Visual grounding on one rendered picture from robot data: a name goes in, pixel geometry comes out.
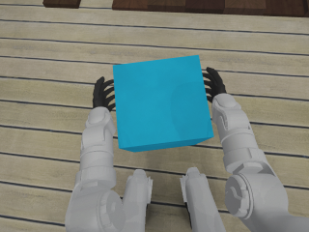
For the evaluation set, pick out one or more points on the carton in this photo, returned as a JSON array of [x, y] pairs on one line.
[[161, 104]]

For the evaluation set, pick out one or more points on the robot right upper arm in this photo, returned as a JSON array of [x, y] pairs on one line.
[[259, 200]]

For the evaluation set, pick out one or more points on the robot left forearm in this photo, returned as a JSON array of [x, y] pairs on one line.
[[96, 168]]

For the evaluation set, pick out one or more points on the robot left thigh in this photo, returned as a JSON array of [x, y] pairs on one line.
[[137, 195]]

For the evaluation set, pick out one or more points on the left robot hand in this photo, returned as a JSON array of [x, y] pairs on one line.
[[100, 96]]

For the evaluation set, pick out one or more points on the robot left upper arm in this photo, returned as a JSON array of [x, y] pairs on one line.
[[100, 211]]

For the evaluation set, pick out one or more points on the robot left shin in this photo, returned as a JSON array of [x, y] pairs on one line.
[[137, 171]]

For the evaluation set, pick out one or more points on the right robot hand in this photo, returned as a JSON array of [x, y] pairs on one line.
[[216, 83]]

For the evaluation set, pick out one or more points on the robot right forearm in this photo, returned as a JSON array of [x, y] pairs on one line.
[[241, 151]]

